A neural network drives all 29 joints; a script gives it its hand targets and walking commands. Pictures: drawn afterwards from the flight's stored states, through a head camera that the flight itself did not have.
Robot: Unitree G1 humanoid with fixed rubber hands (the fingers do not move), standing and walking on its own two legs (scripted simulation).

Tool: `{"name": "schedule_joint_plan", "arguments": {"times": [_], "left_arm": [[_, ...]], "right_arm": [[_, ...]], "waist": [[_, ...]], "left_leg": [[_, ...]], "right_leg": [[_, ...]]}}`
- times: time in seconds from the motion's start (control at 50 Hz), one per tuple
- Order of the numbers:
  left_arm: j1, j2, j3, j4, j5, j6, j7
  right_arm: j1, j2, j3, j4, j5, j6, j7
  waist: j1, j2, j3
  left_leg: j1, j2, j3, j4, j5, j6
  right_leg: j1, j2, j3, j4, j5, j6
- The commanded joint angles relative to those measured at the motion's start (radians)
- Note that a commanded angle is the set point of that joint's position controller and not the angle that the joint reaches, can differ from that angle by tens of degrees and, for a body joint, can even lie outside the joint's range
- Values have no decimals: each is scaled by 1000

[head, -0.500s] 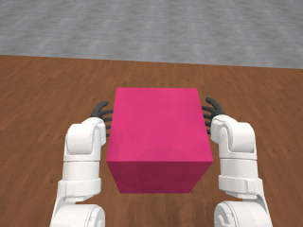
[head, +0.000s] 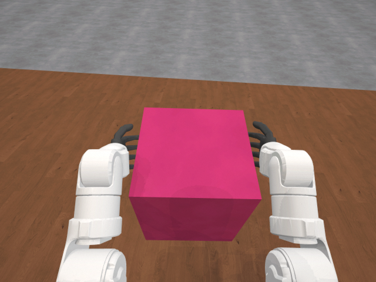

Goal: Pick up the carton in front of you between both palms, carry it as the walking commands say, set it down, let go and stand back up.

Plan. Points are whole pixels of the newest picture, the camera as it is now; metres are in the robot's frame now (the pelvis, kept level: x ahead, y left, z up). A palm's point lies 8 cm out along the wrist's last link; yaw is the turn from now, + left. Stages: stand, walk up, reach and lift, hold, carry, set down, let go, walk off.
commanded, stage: carry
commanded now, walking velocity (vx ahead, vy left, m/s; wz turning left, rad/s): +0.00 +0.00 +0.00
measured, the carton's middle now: (191, 179) +0.35 +0.00 +0.03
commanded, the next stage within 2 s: none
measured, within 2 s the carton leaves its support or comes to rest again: neither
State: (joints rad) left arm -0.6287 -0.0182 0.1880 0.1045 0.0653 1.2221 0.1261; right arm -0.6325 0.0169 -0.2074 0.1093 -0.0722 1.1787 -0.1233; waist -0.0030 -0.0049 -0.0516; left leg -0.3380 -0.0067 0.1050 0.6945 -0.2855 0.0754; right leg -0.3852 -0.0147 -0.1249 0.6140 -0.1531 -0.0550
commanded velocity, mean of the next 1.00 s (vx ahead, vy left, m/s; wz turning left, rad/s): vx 0.00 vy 0.00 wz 0.00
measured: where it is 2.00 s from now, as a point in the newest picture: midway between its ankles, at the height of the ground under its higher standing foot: outside the picture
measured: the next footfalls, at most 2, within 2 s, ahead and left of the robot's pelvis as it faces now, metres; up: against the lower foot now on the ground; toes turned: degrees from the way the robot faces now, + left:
left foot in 1.88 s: +0.33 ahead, +0.11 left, -0.04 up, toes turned +5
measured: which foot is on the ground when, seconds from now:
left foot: down 0.00-1.00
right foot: down 0.00-1.00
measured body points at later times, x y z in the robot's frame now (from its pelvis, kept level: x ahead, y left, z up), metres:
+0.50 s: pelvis -0.03 +0.00 +0.01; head -0.07 +0.01 +0.46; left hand +0.32 +0.15 +0.13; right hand +0.32 -0.15 +0.14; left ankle -0.05 +0.08 -0.72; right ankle +0.00 -0.09 -0.73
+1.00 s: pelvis -0.04 +0.01 +0.01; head -0.05 +0.01 +0.46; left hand +0.32 +0.15 +0.12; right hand +0.32 -0.15 +0.13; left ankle -0.05 +0.08 -0.72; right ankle +0.00 -0.09 -0.73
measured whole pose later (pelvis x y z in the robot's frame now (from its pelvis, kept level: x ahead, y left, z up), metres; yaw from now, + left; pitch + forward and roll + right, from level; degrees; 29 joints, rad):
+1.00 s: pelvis -0.04 +0.01 +0.01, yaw +0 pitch +2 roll +0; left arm -0.67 0.00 0.19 0.21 0.07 1.25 0.12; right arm -0.67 0.00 -0.20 0.22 -0.07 1.21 -0.12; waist -0.01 -0.01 -0.07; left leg -0.32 -0.01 0.13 0.64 -0.20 0.09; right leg -0.36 -0.03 -0.13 0.53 -0.05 -0.05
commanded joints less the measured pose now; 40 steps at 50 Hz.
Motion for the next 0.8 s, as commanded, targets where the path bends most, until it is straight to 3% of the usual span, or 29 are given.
{"name": "schedule_joint_plan", "arguments": {"times": [0.0, 0.2, 0.38, 0.54, 0.78], "left_arm": [[-746, -1088, -632, -136, -436, -47, -229], [-744, -1081, -603, -85, -425, -39, -235], [-762, -1074, -558, -23, -412, -33, -237], [-765, -1075, -521, 13, -412, -31, -236], [-799, -1097, -529, -30, -433, -23, -232]], "right_arm": [[-676, 1108, 650, -83, 445, 4, 240], [-678, 1105, 625, -29, 443, 10, 250], [-701, 1105, 587, 29, 441, 10, 255], [-721, 1110, 557, 52, 447, 10, 250], [-743, 1130, 555, 19, 457, 22, 242]], "waist": [[-2, -1, -482], [-2, -1, -432], [-5, -2, -337], [-4, -6, -347], [-3, -2, -405]], "left_leg": [[161, 145, -132, -57, 547, 25], [141, 157, -140, -132, 404, 28], [65, 160, -156, -221, 118, 21], [77, 160, -148, -194, 237, 15], [119, 159, -140, -150, 349, 22]], "right_leg": [[245, -152, 132, -20, 595, -58], [236, -164, 142, -108, 417, -46], [192, -170, 162, -189, 110, -30], [194, -169, 151, -161, 231, -25], [210, -165, 139, -127, 335, -32]]}}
